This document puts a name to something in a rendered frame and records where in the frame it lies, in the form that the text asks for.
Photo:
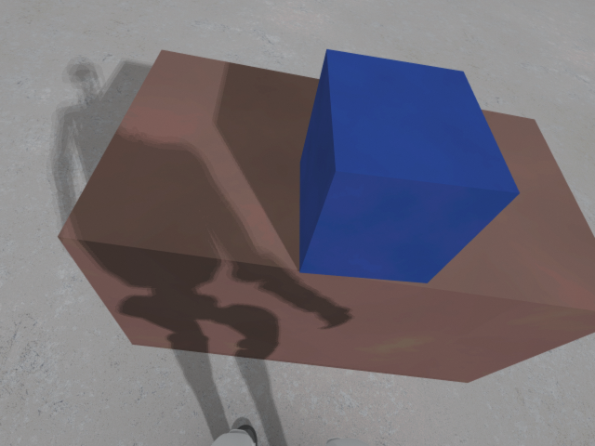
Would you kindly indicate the robot left foot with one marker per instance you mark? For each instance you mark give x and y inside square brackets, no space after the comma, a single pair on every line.
[250,431]

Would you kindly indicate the left robot shin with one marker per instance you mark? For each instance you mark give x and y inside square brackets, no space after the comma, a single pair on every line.
[239,431]

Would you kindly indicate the carton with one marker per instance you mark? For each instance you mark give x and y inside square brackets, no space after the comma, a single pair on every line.
[399,170]

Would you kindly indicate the pedestal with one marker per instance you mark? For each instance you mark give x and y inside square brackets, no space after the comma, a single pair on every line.
[188,231]

